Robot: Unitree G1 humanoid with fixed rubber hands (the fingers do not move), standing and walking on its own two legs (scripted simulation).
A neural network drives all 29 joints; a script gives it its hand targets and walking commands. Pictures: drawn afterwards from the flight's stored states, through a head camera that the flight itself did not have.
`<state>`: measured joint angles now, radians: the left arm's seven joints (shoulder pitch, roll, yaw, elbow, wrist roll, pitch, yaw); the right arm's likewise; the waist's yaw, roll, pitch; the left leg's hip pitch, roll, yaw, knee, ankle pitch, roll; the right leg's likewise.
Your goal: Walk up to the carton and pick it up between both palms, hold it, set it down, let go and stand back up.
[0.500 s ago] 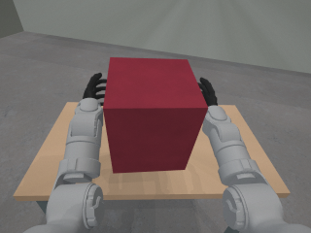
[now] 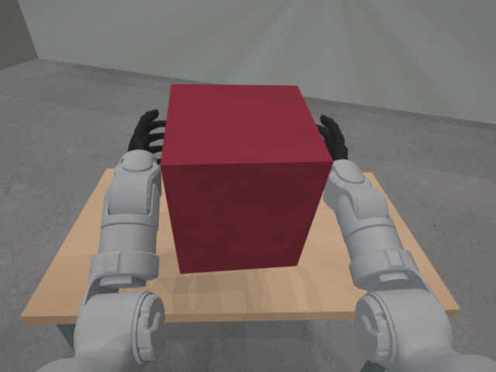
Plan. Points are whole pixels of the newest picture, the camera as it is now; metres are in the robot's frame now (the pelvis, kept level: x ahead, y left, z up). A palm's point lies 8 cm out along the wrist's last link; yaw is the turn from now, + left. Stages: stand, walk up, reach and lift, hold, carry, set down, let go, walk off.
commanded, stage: hold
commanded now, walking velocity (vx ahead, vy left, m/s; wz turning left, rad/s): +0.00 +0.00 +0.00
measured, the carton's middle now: (238, 180) +0.39 +0.04 +0.17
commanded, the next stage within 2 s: none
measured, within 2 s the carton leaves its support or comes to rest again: neither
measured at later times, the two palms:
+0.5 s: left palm (143, 153) +0.36 +0.18 +0.24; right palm (339, 160) +0.37 -0.12 +0.23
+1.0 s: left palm (144, 153) +0.36 +0.18 +0.24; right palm (340, 159) +0.37 -0.12 +0.23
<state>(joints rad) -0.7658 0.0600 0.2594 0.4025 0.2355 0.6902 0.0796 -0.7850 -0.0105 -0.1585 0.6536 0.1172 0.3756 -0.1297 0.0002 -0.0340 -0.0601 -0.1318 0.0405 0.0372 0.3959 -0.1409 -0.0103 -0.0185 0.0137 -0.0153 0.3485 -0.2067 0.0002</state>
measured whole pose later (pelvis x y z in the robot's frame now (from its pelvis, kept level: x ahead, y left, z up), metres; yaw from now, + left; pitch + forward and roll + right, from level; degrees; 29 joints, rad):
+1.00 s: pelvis +0.00 +0.00 +0.00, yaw +0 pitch -8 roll -1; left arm -0.77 0.06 0.26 0.35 0.24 0.75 0.06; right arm -0.79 -0.01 -0.16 0.60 0.13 0.44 -0.14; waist -0.02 -0.03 -0.07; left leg -0.13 0.04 0.04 0.40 -0.14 -0.01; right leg -0.01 0.01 -0.02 0.35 -0.20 0.00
